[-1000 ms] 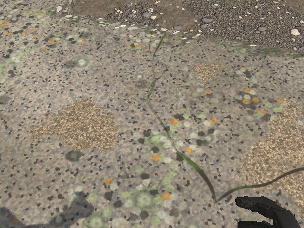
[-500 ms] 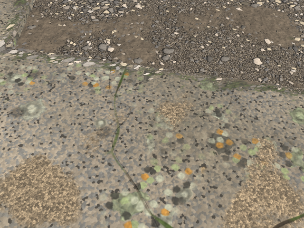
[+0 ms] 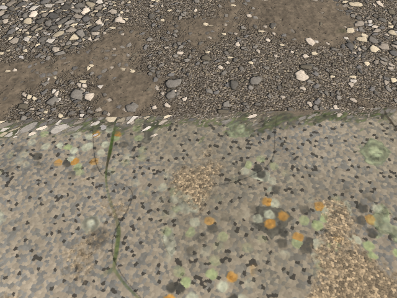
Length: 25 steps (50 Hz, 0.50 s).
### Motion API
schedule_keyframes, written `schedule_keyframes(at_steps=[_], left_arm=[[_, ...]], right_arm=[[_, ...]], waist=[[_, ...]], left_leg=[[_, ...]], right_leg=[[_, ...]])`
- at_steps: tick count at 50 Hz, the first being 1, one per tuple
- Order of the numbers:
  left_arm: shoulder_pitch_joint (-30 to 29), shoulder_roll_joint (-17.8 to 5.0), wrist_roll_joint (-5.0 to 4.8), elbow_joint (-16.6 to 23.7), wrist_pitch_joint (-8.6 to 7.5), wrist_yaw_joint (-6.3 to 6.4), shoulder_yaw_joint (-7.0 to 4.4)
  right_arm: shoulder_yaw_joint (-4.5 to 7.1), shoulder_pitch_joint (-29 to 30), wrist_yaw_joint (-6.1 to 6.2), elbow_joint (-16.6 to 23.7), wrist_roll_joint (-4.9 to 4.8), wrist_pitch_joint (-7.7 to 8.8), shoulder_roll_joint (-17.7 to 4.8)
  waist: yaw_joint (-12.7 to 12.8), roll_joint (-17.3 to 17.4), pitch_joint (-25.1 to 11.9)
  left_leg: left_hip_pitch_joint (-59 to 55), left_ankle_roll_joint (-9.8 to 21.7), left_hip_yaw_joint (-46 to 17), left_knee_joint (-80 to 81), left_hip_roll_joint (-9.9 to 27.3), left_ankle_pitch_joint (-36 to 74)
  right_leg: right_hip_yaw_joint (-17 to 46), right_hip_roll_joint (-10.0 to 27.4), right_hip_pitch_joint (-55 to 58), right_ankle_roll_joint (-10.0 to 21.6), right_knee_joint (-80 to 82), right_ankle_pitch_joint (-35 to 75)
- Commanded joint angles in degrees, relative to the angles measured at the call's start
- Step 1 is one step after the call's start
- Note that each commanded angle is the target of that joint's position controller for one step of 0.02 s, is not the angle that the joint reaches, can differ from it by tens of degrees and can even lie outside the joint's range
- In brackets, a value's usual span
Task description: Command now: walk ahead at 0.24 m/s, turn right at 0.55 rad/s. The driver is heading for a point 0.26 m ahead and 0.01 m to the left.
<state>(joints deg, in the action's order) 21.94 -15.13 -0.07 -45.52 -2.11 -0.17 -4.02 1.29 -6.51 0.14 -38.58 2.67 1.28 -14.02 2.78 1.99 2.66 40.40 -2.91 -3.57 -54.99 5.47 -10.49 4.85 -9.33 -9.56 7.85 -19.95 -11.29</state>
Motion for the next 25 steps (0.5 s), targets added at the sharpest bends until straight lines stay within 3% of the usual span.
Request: schedule_keyframes(at_steps=[1, 6, 8, 9, 10, 11, 12, 13, 14, 15, 16, 18, 23, 25], left_arm=[[3.3, -8.7, -0.24, 2.8, 0.28, 0.9, -2.13], [5.1, -7.8, 1.04, 2.7, 1.41, 1.8, -1.77], [2.3, -8.0, 1.22, 3.4, 1.29, 1.93, -1.67], [0.8, -8.4, 0.78, 3.7, 0.86, 1.84, -1.67], [-1.1, -8.1, 0.04, 4.3, 0.25, 1.5, -1.37], [-0.1, -5.1, -0.53, 6.6, -0.46, 1.22, -0.35], [8.9, -4.5, -1.56, 5.3, 0.41, 1.65, -0.68], [8.8, -7.6, 0.95, 2.7, 1.62, 2.0, -0.91], [4.9, -7.2, 1.57, 2.3, 2.35, 1.7, -0.88], [2.7, -6.2, 1.68, 2.4, 3.0, 1.44, -0.55], [1.2, -5.4, 1.59, 2.4, 3.9, 1.03, -0.21], [2.7, -4.3, 1.31, 1.2, 5.11, 0.59, 0.33], [-2.2, -3.3, 1.16, 0.1, 5.89, 0.94, 1.45], [-2.3, -3.4, 1.01, -0.8, 5.61, 0.98, 1.63]], right_arm=[[0.63, 0.8, 0.24, 3.3, -0.55, -0.12, -3.9], [0.12, 3.9, 0.3, 3.6, -1.24, 0.92, -4.6], [0.46, -1.0, 0.54, 2.0, -1.39, 1.65, -5.8], [0.73, -4.9, 0.83, 0.6, -1.3, 2.16, -6.3], [0.95, -9.7, 1.29, -0.6, -0.99, 3.04, -7.0], [1.28, -14.6, 1.93, -0.4, -0.66, 3.6, -10.3], [2.0, -13.5, 1.63, -0.7, -1.79, 2.44, -11.9], [1.24, -11.7, 0.9, 0.2, -2.99, 1.76, -7.8], [0.27, -8.3, 0.79, 0.5, -2.96, 1.7, -4.4], [-0.5, -5.0, 0.89, 0.9, -2.43, 1.3, -2.5], [-0.88, -3.7, 1.14, 0.6, -2.05, 1.13, -2.1], [-0.48, -3.3, 1.31, -0.5, -1.24, 0.74, -3.7], [0.46, -6.5, 0.97, -2.9, -1.35, -0.19, -6.2], [0.86, -6.6, 0.87, -3.4, -1.48, -0.99, -6.8]], waist=[[0.0, -6.5, -5.6], [2.3, -7.0, -5.2], [-0.3, -7.4, -5.3], [-2.5, -7.1, -5.8], [-5.6, -5.5, -7.4], [-6.4, 3.0, -14.6], [-2.3, 14.0, -21.5], [-1.6, 4.4, -18.9], [-1.4, 0.8, -12.5], [-0.4, 0.0, -9.4], [-0.1, 2.6, -6.8], [0.6, 6.1, -6.2], [-1.9, 7.1, -5.1], [-1.7, 6.9, -4.1]], left_leg=[[-3.2, -0.2, 3.3, 4.6, -3.6, 4.7], [-5.3, 2.0, 3.2, 15.4, -5.8, 4.5], [-14.3, 4.3, 2.7, 21.5, -7.0, 2.9], [-20.6, 5.6, 3.0, 26.7, -7.4, 6.5], [-29.8, 7.2, 0.8, 32.0, -4.5, 17.9], [-42.8, 11.3, -11.7, 28.6, 9.8, 45.9], [-49.0, 22.3, -25.9, 27.5, 21.5, 67.9], [-42.9, 21.9, -26.1, 29.5, 18.7, 56.0], [-36.6, 19.5, -20.1, 32.0, 14.8, 43.4], [-32.0, 16.6, -15.9, 34.9, 11.3, 32.3], [-28.2, 14.8, -12.3, 37.5, 8.6, 26.0], [-23.6, 13.1, -7.1, 39.1, 4.7, 20.0], [-24.1, 13.0, -8.8, 41.9, 4.1, -3.4], [-22.5, 12.5, -9.8, 42.4, 4.0, -10.6]], right_leg=[[8.7, 12.4, 4.0, 0.4, -1.8, 47.0], [11.3, 14.2, 10.6, -0.3, -6.5, 48.1], [12.6, 14.2, 8.1, -1.6, -10.1, 49.1], [12.6, 13.2, 6.6, -2.5, -13.3, 48.7], [11.8, 11.0, 3.0, -3.7, -19.4, 43.1], [7.8, 6.9, -4.0, -5.1, -32.7, 15.2], [2.7, -2.3, -11.5, -6.8, -45.4, -27.3], [4.5, 0.7, -12.8, -6.5, -48.5, -25.6], [5.0, 1.9, -13.2, -7.1, -48.1, -22.1], [4.6, 3.4, -12.4, -7.7, -44.6, -19.9], [4.0, 4.6, -10.7, -8.4, -40.8, -17.9], [0.6, 4.2, -5.8, -9.1, -36.3, -15.5], [-3.1, 6.1, -3.4, -8.1, -20.5, -14.5], [-4.3, 6.1, -1.2, -7.1, -14.8, -11.2]])
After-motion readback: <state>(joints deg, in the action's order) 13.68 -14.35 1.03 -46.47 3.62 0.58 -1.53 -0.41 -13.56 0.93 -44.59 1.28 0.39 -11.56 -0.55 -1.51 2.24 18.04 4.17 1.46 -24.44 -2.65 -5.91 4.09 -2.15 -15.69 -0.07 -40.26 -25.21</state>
